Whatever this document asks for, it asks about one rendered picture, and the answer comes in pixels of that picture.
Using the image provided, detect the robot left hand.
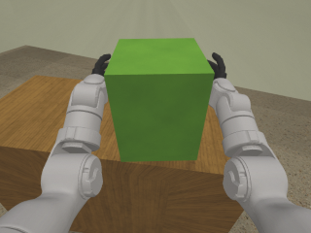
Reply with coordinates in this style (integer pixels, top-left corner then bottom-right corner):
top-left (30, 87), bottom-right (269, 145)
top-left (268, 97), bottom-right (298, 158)
top-left (91, 53), bottom-right (111, 77)

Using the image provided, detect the robot right upper arm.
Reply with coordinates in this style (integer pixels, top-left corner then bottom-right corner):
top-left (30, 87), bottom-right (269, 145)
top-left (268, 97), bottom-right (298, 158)
top-left (223, 155), bottom-right (311, 233)

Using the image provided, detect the left robot forearm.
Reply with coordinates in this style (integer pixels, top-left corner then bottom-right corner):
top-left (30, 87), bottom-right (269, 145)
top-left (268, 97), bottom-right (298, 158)
top-left (41, 74), bottom-right (108, 189)

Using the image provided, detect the carton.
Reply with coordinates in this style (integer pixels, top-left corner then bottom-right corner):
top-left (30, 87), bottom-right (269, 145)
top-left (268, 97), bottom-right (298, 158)
top-left (104, 38), bottom-right (215, 162)

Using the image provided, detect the right robot forearm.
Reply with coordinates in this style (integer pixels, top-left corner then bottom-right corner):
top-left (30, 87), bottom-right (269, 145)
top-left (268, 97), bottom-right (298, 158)
top-left (208, 78), bottom-right (289, 192)

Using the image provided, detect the robot right hand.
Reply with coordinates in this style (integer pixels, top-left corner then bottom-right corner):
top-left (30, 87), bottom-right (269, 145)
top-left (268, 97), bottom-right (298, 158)
top-left (207, 52), bottom-right (227, 79)

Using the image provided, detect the robot left upper arm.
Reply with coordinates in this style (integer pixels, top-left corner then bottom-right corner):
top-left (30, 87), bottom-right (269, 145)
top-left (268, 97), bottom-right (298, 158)
top-left (0, 153), bottom-right (103, 233)

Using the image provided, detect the pedestal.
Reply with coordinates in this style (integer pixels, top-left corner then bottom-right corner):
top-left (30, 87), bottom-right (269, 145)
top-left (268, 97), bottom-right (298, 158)
top-left (0, 75), bottom-right (244, 233)

